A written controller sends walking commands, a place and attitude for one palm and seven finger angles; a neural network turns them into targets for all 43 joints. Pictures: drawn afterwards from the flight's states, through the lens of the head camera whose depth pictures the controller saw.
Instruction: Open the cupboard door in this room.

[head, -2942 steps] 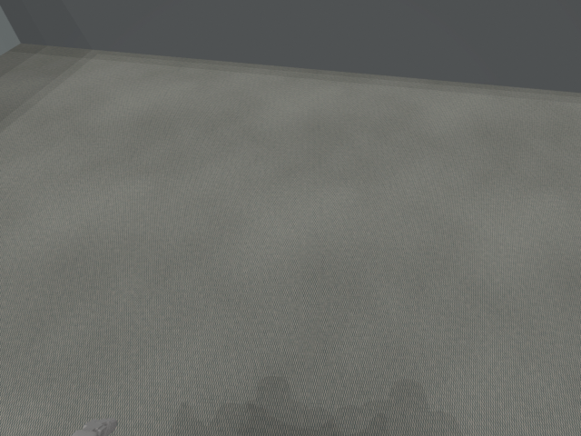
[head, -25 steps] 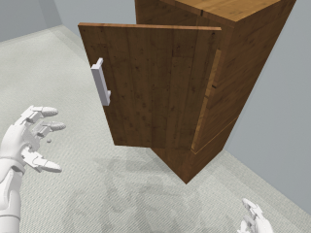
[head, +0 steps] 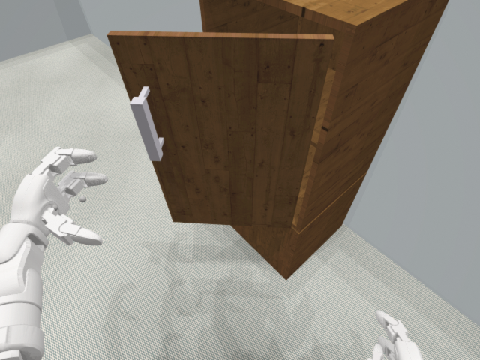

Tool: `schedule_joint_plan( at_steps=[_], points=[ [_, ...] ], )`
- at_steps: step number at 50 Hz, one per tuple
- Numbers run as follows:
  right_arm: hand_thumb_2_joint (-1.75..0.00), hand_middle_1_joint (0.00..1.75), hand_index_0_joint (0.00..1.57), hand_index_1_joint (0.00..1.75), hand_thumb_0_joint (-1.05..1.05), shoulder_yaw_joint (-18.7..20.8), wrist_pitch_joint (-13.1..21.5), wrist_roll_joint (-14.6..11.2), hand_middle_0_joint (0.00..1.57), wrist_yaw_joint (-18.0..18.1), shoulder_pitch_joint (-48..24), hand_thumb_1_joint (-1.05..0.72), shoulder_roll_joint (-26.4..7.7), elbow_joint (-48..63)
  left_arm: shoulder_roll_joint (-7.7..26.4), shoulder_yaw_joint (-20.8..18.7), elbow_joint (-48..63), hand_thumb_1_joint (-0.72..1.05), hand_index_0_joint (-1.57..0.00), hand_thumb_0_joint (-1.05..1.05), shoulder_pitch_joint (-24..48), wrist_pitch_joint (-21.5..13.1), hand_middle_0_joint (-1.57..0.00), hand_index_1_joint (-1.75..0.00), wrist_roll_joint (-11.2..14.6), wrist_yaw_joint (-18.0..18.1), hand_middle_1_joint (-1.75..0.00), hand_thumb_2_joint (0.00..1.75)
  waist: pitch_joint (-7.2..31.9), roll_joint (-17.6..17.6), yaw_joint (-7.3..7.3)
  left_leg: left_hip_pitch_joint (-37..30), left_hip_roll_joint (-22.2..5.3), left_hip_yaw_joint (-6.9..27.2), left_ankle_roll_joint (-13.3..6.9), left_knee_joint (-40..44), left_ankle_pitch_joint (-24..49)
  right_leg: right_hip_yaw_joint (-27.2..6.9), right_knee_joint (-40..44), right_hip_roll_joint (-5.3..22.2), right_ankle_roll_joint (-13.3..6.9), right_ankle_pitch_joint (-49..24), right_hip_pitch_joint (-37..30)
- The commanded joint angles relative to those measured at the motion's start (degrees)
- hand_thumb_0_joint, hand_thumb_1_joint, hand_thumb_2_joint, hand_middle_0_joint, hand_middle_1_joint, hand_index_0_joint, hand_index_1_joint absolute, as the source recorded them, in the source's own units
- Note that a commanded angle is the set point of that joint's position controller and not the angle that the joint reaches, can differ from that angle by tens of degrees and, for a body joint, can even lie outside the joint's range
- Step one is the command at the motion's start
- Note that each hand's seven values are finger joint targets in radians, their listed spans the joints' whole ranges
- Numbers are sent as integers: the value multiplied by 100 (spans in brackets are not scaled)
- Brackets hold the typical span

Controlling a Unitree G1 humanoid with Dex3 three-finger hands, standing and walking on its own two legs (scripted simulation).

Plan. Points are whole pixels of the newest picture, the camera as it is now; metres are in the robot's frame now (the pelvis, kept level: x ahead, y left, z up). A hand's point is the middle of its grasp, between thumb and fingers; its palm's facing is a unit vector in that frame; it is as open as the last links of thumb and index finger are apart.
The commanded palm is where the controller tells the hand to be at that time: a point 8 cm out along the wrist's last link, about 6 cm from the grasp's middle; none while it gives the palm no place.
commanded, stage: move the hooked fingers beside the handle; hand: left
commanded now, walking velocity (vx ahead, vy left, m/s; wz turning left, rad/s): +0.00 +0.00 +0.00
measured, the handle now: (151, 125) +0.53 +0.22 +0.09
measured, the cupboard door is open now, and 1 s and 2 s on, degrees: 44 44 44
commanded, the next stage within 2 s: none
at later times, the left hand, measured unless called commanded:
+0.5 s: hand (92, 174) +0.38 +0.28 +0.11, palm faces +0.01 -1.00 -0.02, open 14.0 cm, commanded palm +0.36 +0.33 +0.11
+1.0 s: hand (112, 151) +0.44 +0.26 +0.11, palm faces -0.02 -1.00 +0.00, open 14.0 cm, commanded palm +0.43 +0.32 +0.10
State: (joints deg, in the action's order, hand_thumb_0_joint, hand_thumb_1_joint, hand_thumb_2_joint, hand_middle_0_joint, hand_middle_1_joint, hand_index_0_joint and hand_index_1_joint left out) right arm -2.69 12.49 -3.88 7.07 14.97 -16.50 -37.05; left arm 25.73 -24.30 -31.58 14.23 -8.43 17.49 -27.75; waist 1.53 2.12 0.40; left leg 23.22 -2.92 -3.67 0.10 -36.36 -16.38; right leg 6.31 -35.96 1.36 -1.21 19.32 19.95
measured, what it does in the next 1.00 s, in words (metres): stands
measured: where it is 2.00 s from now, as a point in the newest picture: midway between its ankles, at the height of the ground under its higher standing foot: outside the picture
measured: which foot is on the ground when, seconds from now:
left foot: down 0.00-1.00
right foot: down 0.00-1.00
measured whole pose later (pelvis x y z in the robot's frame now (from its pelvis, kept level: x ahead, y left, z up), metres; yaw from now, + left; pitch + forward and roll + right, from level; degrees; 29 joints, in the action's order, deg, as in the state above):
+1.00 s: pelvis +0.00 +0.02 -0.01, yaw -1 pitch +10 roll -2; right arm -2.6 2.7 -2.3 4.6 20.2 -16.6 -37.8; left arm 31.9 -23.8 -61.0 41.8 -15.3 10.7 -24.6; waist 2.6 0.5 5.4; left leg 33.6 -2.9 -4.7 -1.7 -41.6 -18.2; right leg 5.0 -39.2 1.7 0.3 19.4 29.8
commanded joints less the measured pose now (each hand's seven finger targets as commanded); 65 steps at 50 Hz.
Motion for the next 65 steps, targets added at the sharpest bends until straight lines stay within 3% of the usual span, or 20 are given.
schedule_joint_plan(
  at_steps=[1,3,6,9,11,15,17,22,23,25,29,33,35,39,42,46,53,55,61,65],
  points=[
    [-90,30,20,30,0,312,229,-12,20,16,-179,-90,-773,842,1675,-466,951,-50,-30,0,1714,-302,-30,-120,121,2,-120,30,1310,176,-12,-845,287,310,-223,348,990,-476,557,-73,63,-1555,-83],
    [-90,30,20,30,0,333,183,2,20,2,-118,-90,-791,844,1756,-494,942,-50,-30,0,1894,-344,-30,-120,97,79,-120,30,1313,-89,15,-828,259,329,-240,340,939,-468,568,-89,66,-1449,-58],
    [-90,30,20,30,0,347,117,8,20,-1,-27,-90,-801,824,1856,-571,822,-50,-30,0,2124,-426,-30,-120,37,123,-120,30,1489,240,29,-899,271,319,-227,334,1004,-474,520,-110,49,-1495,-50],
    [-90,30,20,30,0,353,48,15,20,0,74,-90,-824,759,1879,-502,614,-50,-30,0,2509,-502,-30,-120,-2,135,-120,30,1478,66,131,-870,249,326,-239,310,983,-476,513,-134,59,-1497,-2],
    [-90,30,20,30,0,371,24,25,20,-14,117,-90,-823,758,1885,-500,601,-50,-30,0,2548,-565,-30,-120,-37,126,-120,30,1632,367,95,-991,262,349,-229,306,1089,-454,472,-140,23,-1541,8],
    [-90,30,20,30,0,387,-83,34,20,-24,240,-90,-878,712,2118,-708,208,-50,-30,0,2484,-541,-30,-120,-36,92,-120,30,1658,71,90,-844,241,340,-236,267,1209,-436,428,-156,38,-1725,-42],
    [-90,30,20,30,0,383,-117,26,20,-31,241,-90,-864,717,1884,-436,86,-50,-30,0,2838,-537,-30,-120,-51,49,-120,30,1516,167,174,-824,241,354,-226,276,1081,-412,441,-164,34,-1553,154],
    [-90,30,20,30,0,400,-219,47,20,-59,363,-90,-884,698,1954,-397,30,-50,-30,0,3180,-648,-30,-120,-123,75,-120,30,1738,438,193,-997,224,415,-207,229,1226,-392,387,-190,-8,-1517,281],
    [-90,30,20,30,0,399,-252,64,20,-60,426,-90,-910,677,2025,-420,-78,-50,-30,0,3284,-668,-30,-120,-125,90,-120,30,1718,150,225,-955,199,422,-223,205,1289,-377,369,-195,-12,-1578,240],
    [-90,30,20,30,0,414,-290,62,20,-73,459,-90,-923,658,2059,-448,-204,-50,-30,0,3392,-710,-30,-120,-150,88,-120,30,1783,288,209,-942,205,442,-204,199,1322,-378,331,-203,-14,-1590,274],
    [-90,30,20,30,0,407,-366,70,20,-115,492,-90,-893,666,1758,-151,-210,-50,-30,0,3619,-738,-30,-120,-199,146,-120,30,1860,441,275,-1152,169,502,-178,176,1504,-340,310,-222,-20,-1562,465],
    [-90,30,20,30,0,400,-488,91,20,-118,576,-90,-963,620,2037,-340,-662,-50,-30,0,3853,-742,-30,-120,-256,253,-120,30,1727,89,279,-838,170,494,-197,170,1253,-338,291,-215,-26,-1420,468],
    [-90,30,20,30,0,399,-528,110,20,-133,626,-90,-957,616,2139,-365,-742,-50,-30,0,4103,-803,-30,-120,-360,279,-120,30,1894,349,281,-917,168,525,-170,152,1320,-349,244,-218,-23,-1410,532],
    [-90,30,20,30,0,396,-602,121,20,-134,715,-90,-970,547,2055,-194,-1014,-50,-30,0,4635,-962,-30,-120,-405,280,-120,30,1984,235,439,-944,145,524,-189,59,1217,-372,224,-247,-10,-1336,687],
    [-90,30,20,30,0,396,-650,140,20,-145,805,-90,-983,473,2098,-170,-1281,-50,-30,0,4902,-1050,-30,-120,-464,278,-120,30,2017,508,441,-991,130,613,-142,31,1239,-346,158,-237,-31,-1231,879],
    [-90,30,20,30,0,408,-751,158,20,-168,918,-90,-1010,433,2101,-141,-1693,-50,-30,0,4982,-1027,-30,-120,-511,289,-120,30,2059,309,497,-874,122,598,-161,-42,1212,-346,127,-252,-4,-1224,984],
    [-90,30,20,30,0,416,-941,184,20,-169,1150,-90,-1076,395,2860,-502,-1979,-50,-30,0,5582,-1166,-30,-120,-671,322,-120,30,2270,285,577,-477,133,502,-229,-241,1209,-442,12,-263,15,-1379,844],
    [-90,30,20,30,0,413,-982,190,20,-181,1193,-90,-1064,393,2814,-442,-1990,-50,-30,0,5649,-1231,-30,-120,-697,281,-120,30,2462,472,606,-610,131,509,-210,-269,1343,-452,-13,-285,31,-1488,873],
    [-90,30,20,30,0,412,-1123,186,20,-187,1354,-90,-1105,352,2900,-399,-2495,-50,-30,0,5751,-1102,-30,-120,-737,143,-120,30,2263,530,707,-321,140,446,-245,-352,1201,-471,-2,-310,54,-1417,1069],
    [-90,30,20,30,0,400,-1216,199,20,-171,1490,-90,-1152,324,3188,-506,-2601,-50,-30,0,6036,-1087,-30,-120,-771,125,-120,30,2327,439,790,-186,134,457,-268,-425,1220,-493,-30,-327,68,-1442,1098]
  ],
)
